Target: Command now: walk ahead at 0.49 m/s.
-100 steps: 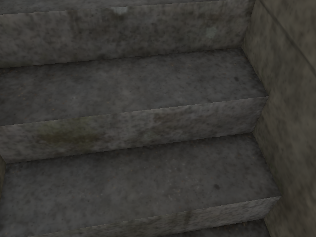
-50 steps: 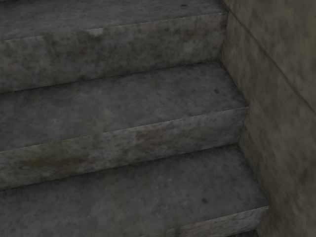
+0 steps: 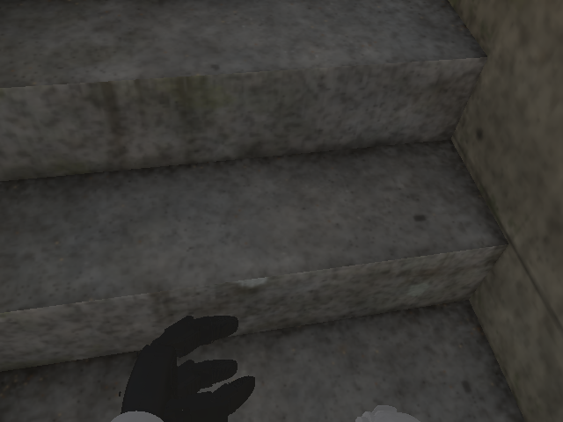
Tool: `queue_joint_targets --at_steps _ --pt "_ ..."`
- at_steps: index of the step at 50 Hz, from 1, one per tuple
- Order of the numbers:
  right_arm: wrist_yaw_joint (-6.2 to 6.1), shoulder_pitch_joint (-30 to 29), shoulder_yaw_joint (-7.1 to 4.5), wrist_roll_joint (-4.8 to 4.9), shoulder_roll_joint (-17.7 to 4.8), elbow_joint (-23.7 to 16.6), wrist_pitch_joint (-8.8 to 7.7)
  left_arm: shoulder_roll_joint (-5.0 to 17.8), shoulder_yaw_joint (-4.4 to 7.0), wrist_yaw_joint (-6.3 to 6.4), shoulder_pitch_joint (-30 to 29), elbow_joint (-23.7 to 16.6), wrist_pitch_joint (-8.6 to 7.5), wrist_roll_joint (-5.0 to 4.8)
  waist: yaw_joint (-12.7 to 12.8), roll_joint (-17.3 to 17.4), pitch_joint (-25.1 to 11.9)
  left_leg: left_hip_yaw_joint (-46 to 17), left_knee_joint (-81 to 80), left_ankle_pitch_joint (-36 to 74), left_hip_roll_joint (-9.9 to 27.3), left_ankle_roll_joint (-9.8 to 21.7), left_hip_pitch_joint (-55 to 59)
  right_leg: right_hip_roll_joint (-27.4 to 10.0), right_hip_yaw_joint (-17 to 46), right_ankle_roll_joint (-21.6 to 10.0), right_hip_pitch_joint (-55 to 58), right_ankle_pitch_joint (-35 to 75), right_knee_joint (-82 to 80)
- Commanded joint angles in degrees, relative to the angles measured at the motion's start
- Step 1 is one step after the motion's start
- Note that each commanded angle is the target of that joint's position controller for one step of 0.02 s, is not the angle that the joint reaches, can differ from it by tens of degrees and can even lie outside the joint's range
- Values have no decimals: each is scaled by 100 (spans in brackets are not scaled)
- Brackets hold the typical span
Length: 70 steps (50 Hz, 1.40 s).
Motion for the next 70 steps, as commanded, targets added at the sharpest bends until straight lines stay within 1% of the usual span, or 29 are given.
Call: queue_joint_targets --at_steps 1,3,5,8,10,13,16,18,20,22,23,24,27,29,32,36,39,41,42,43,44,46,48,52,54,62,65,68,70 --pt "45 -47 -572 -184 -2530 105 -320 1363 606 75 1727 -275 22 219 1884 2206 -2040 -291 3156 10566 987 1254 -197 579 1541 -620 4538 -719 -2638" --pt "517 -817 -496 49 -1206 -277 -972 2110 883 385 4257 1232 202 787 1859 -2110 -2457 -2068 7942 581 -1699 744 -4469 -1593 8182 -2199 7015 -2037 -6932" --pt "749 -2643 -264 41 -133 -1524 -1052 925 587 363 3549 1793 -163 520 1173 -1525 -756 -2535 13213 -595 -2006 703 -7479 -2074 7221 -1364 5919 -835 -6604" --pt "575 -2832 422 -26 825 -2324 -694 -373 222 -112 2252 2303 -350 828 -44 -160 454 -1841 14671 -270 -1496 949 -8266 -1300 2876 -30 3593 2207 -5590" --pt "535 -2138 402 203 428 -2270 -401 100 227 -244 1563 2342 -243 718 -706 -251 782 -1167 14425 -692 -1403 672 -8397 -940 1396 86 2558 1987 -6263" --pt "312 -3112 437 88 -183 -2665 -183 549 68 -140 1156 2279 -262 534 -694 -942 1108 150 11093 824 -1491 257 -6753 -102 -311 -22 312 2735 -7267" --pt "373 -4039 518 38 -322 -2580 -154 1282 227 253 3035 2934 -489 194 -71 -1208 -476 1843 9069 436 -1288 207 -4545 -402 83 -432 2335 6525 -8001" --pt "415 -4007 417 -217 -527 -2426 -114 1870 388 369 3117 3010 -236 306 -328 -1694 -1674 1768 8753 -666 -1461 480 -4601 -908 73 -581 5155 12458 -6936" --pt "503 -2733 262 -305 -1029 -2050 -122 2438 629 388 2698 2752 -186 255 -649 -1954 -2023 1155 6809 -2013 -1525 486 -3959 -1573 558 -1159 6638 13491 -5812" --pt "436 -2505 51 -254 -1244 -1643 -61 1694 530 300 2568 2550 -295 275 -669 -1583 -1629 -72 3941 -1828 -1521 633 -2917 -1265 1008 -1284 6203 10697 -4380" --pt "407 -1448 -253 -511 -1981 -1027 90 950 401 152 2581 2260 -529 566 -699 859 -1463 -3215 3184 1536 32 1761 -1427 -112 1094 -731 3319 4376 -1166" --pt "304 -755 -327 -687 -1959 -671 11 507 423 -15 2407 2318 -770 378 -781 1110 -1873 -5168 2016 728 878 2431 -819 1141 2992 -510 1455 1603 3043" --pt "575 -964 -156 -116 -764 110 -270 -275 96 69 701 1079 -704 331 -91 -572 226 -2631 2251 -587 435 944 -1628 720 2905 -675 -1612 798 4927" --pt "731 -1545 19 -237 -122 193 -226 -209 23 151 1764 1184 -506 282 546 -794 368 -1389 2176 -638 -74 541 -2702 497 2606 -610 -1265 1345 4581" --pt "734 -1718 1 -397 -650 239 -157 -246 -119 293 1683 1047 -271 245 813 8 559 -893 1416 -656 -157 847 -3700 272 1676 -236 -1535 1364 4911" --pt "331 -689 -129 -169 -1139 324 -36 -312 -377 354 -287 -153 -310 478 335 707 777 -1182 738 -1157 -325 755 -3036 -633 1213 119 -2536 1083 3464" --pt "-80 -226 -370 24 -1567 52 70 10 -396 273 -1243 -743 -481 591 229 815 -298 -827 -273 2619 -228 886 -3760 -335 475 45 1537 -347 -428" --pt "20 -449 -477 -191 -2201 -195 -135 1061 261 425 1094 -18 -432 561 1322 1300 -2489 -735 1980 9561 -29 757 -1904 280 545 -273 3698 -640 -739" --pt "112 -1398 -632 89 -2595 -501 -255 1799 515 342 2552 488 -440 612 1915 1172 -2907 -787 3387 9164 -64 520 -1605 -7 1598 -414 4639 -380 -2174" --pt "258 -1832 -500 160 -1931 -884 -501 2601 825 346 3647 1197 -320 686 1978 -954 -3422 -727 5198 6717 -545 418 -2803 -1031 4253 -838 6286 -733 -4442" --pt "368 -1424 -350 -22 -1185 -881 -532 2591 813 389 3855 1470 -267 919 1676 -3405 -4057 -1554 8523 648 -1973 110 -4401 -2381 7736 -1749 7237 -379 -6465" --pt "554 -2276 -238 3 -568 -1445 -321 1550 679 426 2792 1711 -109 499 1103 -1433 -1984 -1253 11203 312 -1529 124 -6065 -2478 6456 -1019 5524 -1593 -6276" --pt "452 -2463 -93 -165 -288 -1817 -25 839 593 354 2214 2207 7 686 372 -101 -267 -1052 12023 566 -1325 221 -6672 -2044 4273 -517 3809 -441 -5738" --pt "535 -2421 47 206 245 -2265 167 257 405 135 2361 2461 -163 277 -69 -430 417 -846 12642 306 -980 607 -8005 -1540 1818 -53 3757 324 -6060" --pt "509 -3184 91 306 234 -2548 294 456 345 215 2413 2345 -112 629 56 -481 711 -579 13821 -174 -1134 258 -8476 -1720 1331 -262 3482 868 -6531" --pt "448 -4684 173 96 -27 -3691 392 1913 755 524 3718 2170 -51 409 549 -1434 588 573 11267 -448 -58 -265 -8625 -1781 440 -417 4966 868 -8162" --pt "657 -5080 199 190 -44 -3879 387 1715 757 639 3456 2197 9 157 497 -1225 405 1250 8878 -1346 -58 199 -6391 -1701 -295 -535 5213 3680 -8385" --pt "471 -3321 -383 141 -1178 -3731 309 2990 1050 590 3161 2259 -128 188 -528 -2088 -1258 1496 7391 -2826 -1511 627 -3348 -1883 -140 -893 6217 11642 -6203" --pt "517 -1725 -734 -173 -2034 -3218 474 2917 1167 463 2846 2096 -511 117 -1021 -1455 -1747 -1560 4383 -2296 -1311 1182 -1814 -1793 942 -601 5250 8271 -3529"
